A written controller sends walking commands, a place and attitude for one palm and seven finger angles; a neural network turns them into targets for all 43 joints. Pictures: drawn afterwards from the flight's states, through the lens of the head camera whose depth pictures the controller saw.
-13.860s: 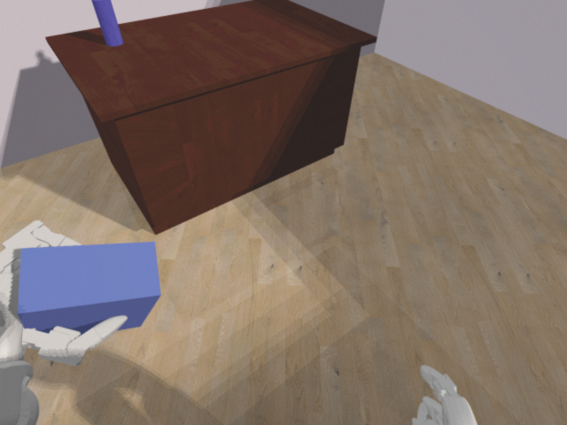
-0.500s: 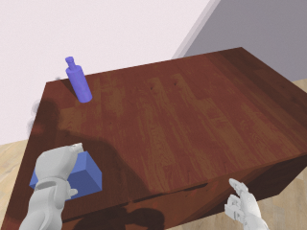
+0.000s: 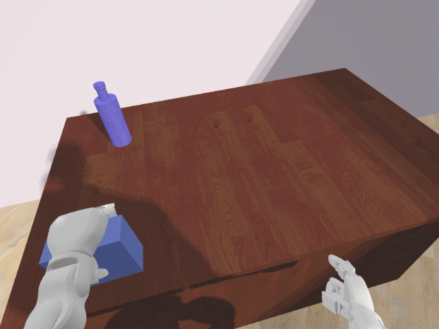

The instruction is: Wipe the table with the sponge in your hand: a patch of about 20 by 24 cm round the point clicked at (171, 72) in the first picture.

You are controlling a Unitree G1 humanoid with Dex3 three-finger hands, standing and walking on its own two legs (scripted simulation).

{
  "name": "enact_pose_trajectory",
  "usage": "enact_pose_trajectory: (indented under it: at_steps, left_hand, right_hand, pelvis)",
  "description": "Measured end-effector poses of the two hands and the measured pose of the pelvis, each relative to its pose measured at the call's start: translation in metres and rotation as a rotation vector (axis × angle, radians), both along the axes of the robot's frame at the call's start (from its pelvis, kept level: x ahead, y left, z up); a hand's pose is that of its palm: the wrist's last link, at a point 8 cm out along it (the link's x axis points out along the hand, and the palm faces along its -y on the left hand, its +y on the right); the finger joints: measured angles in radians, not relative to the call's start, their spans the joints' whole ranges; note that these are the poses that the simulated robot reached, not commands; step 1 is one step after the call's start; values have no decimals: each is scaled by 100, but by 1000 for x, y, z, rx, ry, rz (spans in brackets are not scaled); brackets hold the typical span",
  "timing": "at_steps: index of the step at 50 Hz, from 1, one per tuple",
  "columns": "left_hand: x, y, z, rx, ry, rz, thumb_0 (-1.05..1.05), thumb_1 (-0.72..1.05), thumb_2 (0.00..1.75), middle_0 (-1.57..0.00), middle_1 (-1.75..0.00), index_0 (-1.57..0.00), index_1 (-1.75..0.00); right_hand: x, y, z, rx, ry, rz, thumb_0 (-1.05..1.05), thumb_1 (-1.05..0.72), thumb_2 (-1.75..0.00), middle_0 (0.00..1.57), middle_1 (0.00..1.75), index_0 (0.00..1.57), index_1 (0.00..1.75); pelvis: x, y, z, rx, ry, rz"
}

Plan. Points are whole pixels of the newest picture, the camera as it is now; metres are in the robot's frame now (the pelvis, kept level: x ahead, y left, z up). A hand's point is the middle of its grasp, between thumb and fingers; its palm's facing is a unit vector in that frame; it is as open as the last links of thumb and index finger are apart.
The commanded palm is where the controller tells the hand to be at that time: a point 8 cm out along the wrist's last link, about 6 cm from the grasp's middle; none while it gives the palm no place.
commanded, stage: lower the sponge onto the table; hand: left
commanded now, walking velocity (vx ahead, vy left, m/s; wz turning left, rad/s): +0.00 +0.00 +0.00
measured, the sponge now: (101, 258) +0.21 +0.28 +0.01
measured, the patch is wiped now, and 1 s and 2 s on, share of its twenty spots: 0.00 0.00 0.30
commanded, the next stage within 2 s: wipe forward along the first lane in 1.32 s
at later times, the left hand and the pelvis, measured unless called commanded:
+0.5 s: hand (100, 251) +0.22 +0.28 +0.03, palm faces -0.05 -0.11 -0.99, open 9.6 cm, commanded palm +0.20 +0.27 +0.09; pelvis +0.00 +0.00 +0.00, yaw +0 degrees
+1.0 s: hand (100, 260) +0.21 +0.28 +0.00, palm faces -0.07 -0.11 -0.99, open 9.6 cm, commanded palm +0.19 +0.28 +0.07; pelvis +0.00 +0.01 +0.00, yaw +0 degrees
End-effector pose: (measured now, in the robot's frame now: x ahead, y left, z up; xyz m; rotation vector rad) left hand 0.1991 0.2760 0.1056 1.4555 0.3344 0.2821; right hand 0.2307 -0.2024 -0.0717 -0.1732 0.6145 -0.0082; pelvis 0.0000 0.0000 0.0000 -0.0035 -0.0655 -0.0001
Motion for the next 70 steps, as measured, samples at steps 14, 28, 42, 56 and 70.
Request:
enact_pose_trajectory:
  at_steps: [14,28,42,56,70]
  left_hand:
    - [0,-4,-17,-14,39,-7,0,-47,104,-80,-136,-79,-136]
    - [4,2,-27,-14,52,22,0,-47,104,-80,-136,-79,-136]
    - [-3,6,-40,-16,67,26,0,-47,104,-80,-136,-79,-137]
    - [-5,5,-49,-10,62,16,0,-47,104,-80,-136,-79,-137]
    - [-4,5,-53,14,62,21,0,-47,104,-80,-136,-78,-137]
  right_hand:
    - [-4,-3,-3,-8,19,-11,1,-90,-90,21,30,20,30]
    - [-2,0,-4,-3,25,-16,1,-90,-90,21,30,20,30]
    - [-4,-3,-6,-15,38,-27,1,-90,-90,21,30,20,30]
    - [-11,-2,-9,-16,47,-38,1,-90,-90,21,30,20,30]
    - [-18,-4,-13,-6,53,-51,1,-90,-90,21,30,20,30]
  pelvis:
    - [2,2,-1,0,12,-3]
    - [4,4,-1,0,25,-4]
    - [6,6,-3,-3,39,-6]
    - [3,8,-4,-4,48,-7]
    - [0,9,-6,-3,58,-6]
